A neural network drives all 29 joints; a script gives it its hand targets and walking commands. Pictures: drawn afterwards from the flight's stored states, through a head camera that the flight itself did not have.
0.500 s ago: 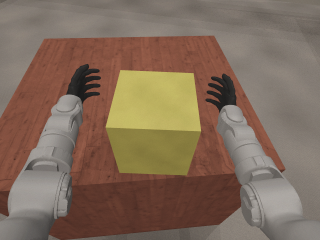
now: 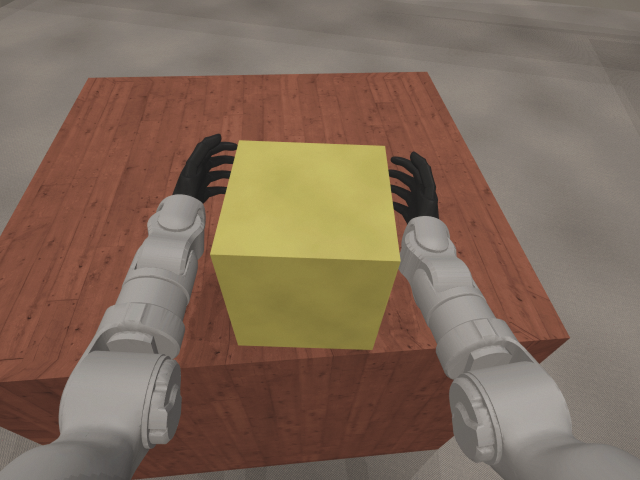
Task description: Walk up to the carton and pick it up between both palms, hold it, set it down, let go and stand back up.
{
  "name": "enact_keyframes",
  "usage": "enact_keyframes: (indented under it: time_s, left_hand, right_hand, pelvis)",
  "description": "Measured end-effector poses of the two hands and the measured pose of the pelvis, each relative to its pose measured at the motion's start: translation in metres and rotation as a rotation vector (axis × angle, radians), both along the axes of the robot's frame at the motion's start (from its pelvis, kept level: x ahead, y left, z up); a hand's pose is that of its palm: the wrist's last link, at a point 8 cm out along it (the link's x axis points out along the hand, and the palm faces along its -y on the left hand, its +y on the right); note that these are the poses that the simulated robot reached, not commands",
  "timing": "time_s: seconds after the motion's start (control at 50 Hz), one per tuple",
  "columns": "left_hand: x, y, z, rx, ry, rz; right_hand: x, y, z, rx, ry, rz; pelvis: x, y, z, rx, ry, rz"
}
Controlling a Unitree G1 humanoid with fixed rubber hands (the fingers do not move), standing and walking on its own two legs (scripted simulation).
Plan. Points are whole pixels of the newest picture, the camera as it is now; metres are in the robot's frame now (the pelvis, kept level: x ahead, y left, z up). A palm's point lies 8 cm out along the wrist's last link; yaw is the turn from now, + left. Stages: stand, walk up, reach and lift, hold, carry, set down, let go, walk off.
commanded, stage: reach and lift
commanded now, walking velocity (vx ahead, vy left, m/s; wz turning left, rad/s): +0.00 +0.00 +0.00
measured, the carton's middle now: (308, 249) +0.39 -0.01 +0.06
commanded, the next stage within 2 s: none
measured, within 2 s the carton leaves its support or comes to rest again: leaves its support in 1.66 s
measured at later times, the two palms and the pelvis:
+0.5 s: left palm (195, 197) +0.43 +0.13 +0.13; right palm (419, 220) +0.39 -0.15 +0.11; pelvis +0.00 +0.00 +0.00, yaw +0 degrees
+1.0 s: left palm (195, 198) +0.43 +0.13 +0.13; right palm (418, 227) +0.38 -0.15 +0.10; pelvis +0.00 +0.01 +0.00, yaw +0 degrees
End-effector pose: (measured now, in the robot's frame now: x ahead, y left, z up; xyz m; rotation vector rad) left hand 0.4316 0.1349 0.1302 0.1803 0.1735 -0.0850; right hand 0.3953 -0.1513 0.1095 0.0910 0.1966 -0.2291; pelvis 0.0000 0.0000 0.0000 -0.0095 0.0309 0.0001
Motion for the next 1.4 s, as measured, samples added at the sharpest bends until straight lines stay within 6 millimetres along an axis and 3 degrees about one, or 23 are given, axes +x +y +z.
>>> enact_keyframes:
  time_s: [1.4]
  left_hand:
    - [-0.011,-0.002,-0.003,-0.033,-0.003,0.016]
  right_hand:
    - [-0.018,0.005,-0.005,-0.047,-0.111,-0.037]
  pelvis:
    - [-0.004,0.006,0.001,-0.006,-0.004,0.001]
